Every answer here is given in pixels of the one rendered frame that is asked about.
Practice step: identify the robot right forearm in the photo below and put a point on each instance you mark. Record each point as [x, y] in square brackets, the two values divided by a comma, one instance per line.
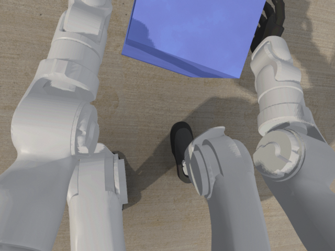
[280, 96]

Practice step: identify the robot left forearm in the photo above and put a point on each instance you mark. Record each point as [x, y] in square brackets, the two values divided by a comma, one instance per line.
[76, 53]

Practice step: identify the carton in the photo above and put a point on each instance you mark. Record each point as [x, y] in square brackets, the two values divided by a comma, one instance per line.
[195, 38]

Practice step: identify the robot right upper arm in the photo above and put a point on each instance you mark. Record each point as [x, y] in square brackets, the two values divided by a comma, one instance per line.
[299, 170]

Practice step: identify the right robot hand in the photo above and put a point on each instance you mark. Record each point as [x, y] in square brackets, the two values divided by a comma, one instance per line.
[272, 26]

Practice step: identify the robot right thigh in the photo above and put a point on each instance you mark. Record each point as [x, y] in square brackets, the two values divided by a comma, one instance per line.
[236, 214]

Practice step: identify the robot left shin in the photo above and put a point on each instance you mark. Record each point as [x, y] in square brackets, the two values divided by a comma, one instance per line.
[74, 182]

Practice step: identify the robot left upper arm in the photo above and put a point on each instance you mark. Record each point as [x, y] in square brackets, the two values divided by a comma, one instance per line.
[50, 133]

